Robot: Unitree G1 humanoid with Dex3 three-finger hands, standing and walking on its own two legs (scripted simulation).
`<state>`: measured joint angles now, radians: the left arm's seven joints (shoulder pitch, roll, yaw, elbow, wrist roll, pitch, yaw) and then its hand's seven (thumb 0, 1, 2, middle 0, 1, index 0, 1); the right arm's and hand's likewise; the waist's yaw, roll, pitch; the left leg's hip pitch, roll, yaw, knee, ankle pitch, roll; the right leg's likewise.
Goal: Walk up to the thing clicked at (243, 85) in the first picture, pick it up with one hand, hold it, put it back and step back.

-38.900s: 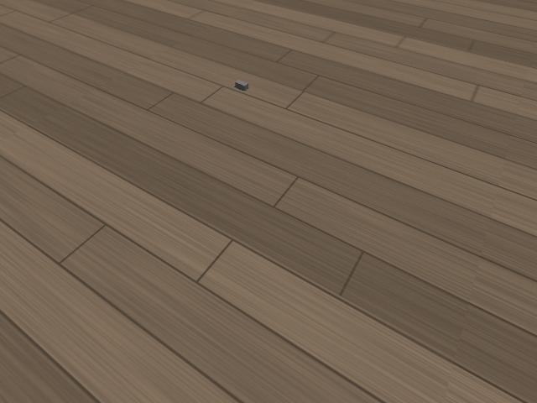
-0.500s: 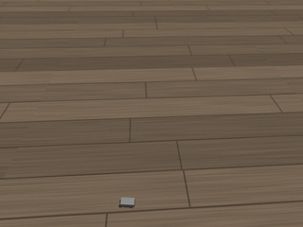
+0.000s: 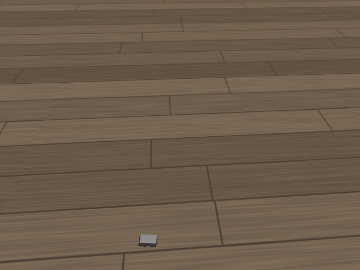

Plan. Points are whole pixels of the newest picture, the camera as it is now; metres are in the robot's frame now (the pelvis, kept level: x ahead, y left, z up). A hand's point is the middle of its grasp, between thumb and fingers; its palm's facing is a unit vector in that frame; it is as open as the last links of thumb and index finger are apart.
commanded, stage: stand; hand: left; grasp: from above
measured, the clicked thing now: (148, 239) +0.41 +0.16 -0.76
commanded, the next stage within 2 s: step back in 1.18 s
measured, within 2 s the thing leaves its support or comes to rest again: neither
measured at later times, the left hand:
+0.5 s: hand out of the picture +0.08 +0.24 -0.16, palm faces +0.01 -0.94 -0.33, open 7.4 cm
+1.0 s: hand out of the picture +0.08 +0.23 -0.16, palm faces +0.00 -0.94 -0.33, open 7.4 cm
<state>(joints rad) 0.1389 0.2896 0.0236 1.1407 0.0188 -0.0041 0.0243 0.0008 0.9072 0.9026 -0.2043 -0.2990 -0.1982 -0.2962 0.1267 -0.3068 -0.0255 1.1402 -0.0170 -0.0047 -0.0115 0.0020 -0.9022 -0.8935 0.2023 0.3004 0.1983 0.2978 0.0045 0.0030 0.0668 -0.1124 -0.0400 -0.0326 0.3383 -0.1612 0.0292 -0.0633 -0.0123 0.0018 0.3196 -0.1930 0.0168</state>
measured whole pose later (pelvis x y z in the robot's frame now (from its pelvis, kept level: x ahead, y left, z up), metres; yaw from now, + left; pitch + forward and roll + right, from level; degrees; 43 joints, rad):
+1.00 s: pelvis +0.01 -0.01 +0.00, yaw +0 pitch -3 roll +0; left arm 0.12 0.32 0.01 1.13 0.01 -0.01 0.01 0.00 0.91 0.90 -0.20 -0.30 -0.20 -0.30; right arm 0.11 -0.33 -0.01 1.15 -0.01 -0.01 -0.01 0.00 -0.90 -0.89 0.20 0.30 0.20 0.30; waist 0.00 0.00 0.06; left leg -0.10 -0.02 -0.03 0.31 -0.16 0.01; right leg -0.06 0.01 0.00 0.30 -0.20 0.00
